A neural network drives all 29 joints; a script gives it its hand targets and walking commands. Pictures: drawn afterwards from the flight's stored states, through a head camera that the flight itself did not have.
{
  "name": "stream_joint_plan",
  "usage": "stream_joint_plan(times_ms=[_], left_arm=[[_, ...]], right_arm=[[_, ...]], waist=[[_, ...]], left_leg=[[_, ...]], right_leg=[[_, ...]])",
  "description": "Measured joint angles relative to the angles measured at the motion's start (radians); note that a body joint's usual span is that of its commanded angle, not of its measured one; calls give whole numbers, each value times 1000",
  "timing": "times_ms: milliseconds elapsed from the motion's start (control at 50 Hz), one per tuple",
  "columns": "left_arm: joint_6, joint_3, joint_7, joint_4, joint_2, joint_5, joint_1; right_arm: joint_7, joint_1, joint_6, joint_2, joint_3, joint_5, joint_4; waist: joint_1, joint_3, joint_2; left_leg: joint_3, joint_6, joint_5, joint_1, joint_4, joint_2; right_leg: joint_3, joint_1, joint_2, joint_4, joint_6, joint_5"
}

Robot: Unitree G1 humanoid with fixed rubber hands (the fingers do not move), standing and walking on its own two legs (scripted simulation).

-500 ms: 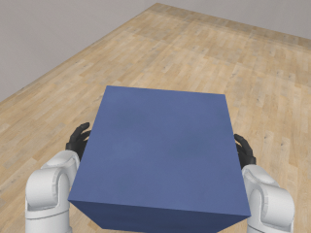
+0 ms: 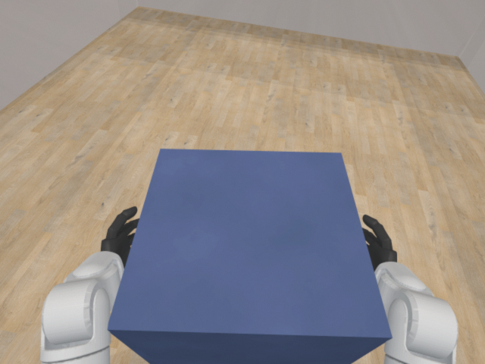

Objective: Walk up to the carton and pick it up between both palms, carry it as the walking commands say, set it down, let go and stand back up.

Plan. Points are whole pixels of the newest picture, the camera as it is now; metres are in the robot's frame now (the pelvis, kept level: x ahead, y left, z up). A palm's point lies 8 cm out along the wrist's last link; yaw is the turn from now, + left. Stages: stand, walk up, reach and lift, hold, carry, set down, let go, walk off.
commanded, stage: carry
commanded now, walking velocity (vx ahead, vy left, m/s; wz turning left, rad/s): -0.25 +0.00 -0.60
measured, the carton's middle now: (247, 269) +0.27 +0.02 +0.01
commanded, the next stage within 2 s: none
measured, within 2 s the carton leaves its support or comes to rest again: neither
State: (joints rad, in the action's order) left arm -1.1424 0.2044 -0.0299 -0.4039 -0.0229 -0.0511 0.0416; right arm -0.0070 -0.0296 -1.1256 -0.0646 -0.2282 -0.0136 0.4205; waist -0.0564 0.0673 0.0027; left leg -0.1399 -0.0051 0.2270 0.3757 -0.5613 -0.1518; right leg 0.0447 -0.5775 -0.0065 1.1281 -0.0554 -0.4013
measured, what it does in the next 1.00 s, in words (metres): walks backwards: right foot, then left foot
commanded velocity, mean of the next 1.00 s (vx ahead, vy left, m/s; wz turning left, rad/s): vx -0.01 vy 0.00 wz -0.04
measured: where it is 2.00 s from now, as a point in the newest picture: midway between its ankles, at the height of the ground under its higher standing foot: outside the picture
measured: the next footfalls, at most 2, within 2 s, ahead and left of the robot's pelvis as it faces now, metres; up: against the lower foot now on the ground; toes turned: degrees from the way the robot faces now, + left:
right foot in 0.14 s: -0.04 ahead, -0.17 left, +0.00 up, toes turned -12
left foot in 0.46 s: -0.10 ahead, +0.06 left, +0.00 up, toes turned -18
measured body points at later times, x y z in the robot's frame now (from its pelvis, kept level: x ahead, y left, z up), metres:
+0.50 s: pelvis -0.13 -0.04 -0.01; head -0.13 -0.03 +0.44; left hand +0.15 +0.10 +0.05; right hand +0.09 -0.28 +0.06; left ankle -0.14 +0.07 -0.74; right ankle -0.08 -0.16 -0.73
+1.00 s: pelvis -0.20 -0.08 +0.00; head -0.21 -0.08 +0.45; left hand +0.09 +0.06 +0.06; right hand +0.02 -0.32 +0.06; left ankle -0.14 +0.07 -0.74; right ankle -0.15 -0.20 -0.74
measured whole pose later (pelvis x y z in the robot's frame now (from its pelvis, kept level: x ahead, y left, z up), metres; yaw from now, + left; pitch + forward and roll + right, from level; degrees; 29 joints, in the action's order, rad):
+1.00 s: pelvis -0.20 -0.08 +0.00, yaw -9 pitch +1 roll +0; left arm -1.17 0.20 -0.02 -0.35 0.02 -0.01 0.04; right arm -0.01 -0.04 -1.15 0.02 -0.20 -0.03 0.34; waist 0.03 0.08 -0.01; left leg -0.07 -0.05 0.22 0.33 -0.52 -0.10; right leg 0.10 -0.37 0.03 0.50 0.02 -0.16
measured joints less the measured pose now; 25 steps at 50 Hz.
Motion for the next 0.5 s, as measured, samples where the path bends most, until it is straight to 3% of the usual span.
stream_joint_plan(times_ms=[100, 140, 160, 200, 220, 300, 360, 420, 460, 500], left_arm=[[-23, -2, 1, 39, -39, -19, 62], [-32, 0, 1, 54, -38, -21, 84], [-24, 0, 1, 72, -18, -14, 88], [-7, -5, 3, 104, 36, 16, 71], [-3, -7, 4, 105, 58, 32, 54], [-6, -5, 8, 26, 98, 59, 3], [-3, -3, 8, -12, 98, 63, -13], [-2, -4, 8, -24, 90, 67, -15], [-3, -6, 9, -22, 82, 69, -16], [-3, -5, 8, -3, 52, 58, -24]], right_arm=[[0, -19, -9, -7, 12, 36, -1], [1, -18, -14, -4, 11, 43, 4], [0, -15, -13, 13, 8, 38, -3], [0, 1, -19, 55, -1, 13, -23], [0, 6, -26, 72, -4, -1, -31], [0, 11, -20, 98, -6, -54, -27], [0, -3, -10, 98, -5, -69, -28], [0, -20, -4, 98, -1, -73, -41], [-1, -29, -5, 96, 2, -69, -51], [-1, -24, 10, 66, 9, -51, -83]], waist=[[-5, 8, -23], [3, 10, -21], [8, 8, -34], [38, 3, -36], [56, -6, -31], [115, -37, -15], [129, -26, -3], [121, -5, 10], [114, 15, 7], [99, 26, 40]], left_leg=[[-43, -25, -20, 65, -52, -69], [-60, -40, -21, 108, -99, -89], [-48, -53, 24, 135, -133, -96], [3, -72, 225, 193, -258, -51], [21, -72, 260, 212, -332, -26], [44, -64, 222, 204, -483, 41], [44, -47, 245, 131, -420, 82], [37, -26, 263, 19, -230, 117], [36, -13, 169, -74, -27, 120], [36, 10, 92, -73, 1, 128]], right_leg=[[42, 175, 28, -305, 4, -73], [41, 251, 35, -501, 19, 20], [40, 235, 26, -512, 37, 75], [29, 194, 33, -482, 55, 89], [21, 191, 39, -488, 58, 95], [-1, 186, 40, -537, 67, 149], [-11, 166, 34, -557, 75, 184], [-10, 140, 29, -567, 77, 211], [6, 119, 18, -560, 74, 222], [8, 111, 27, -552, 66, 202]])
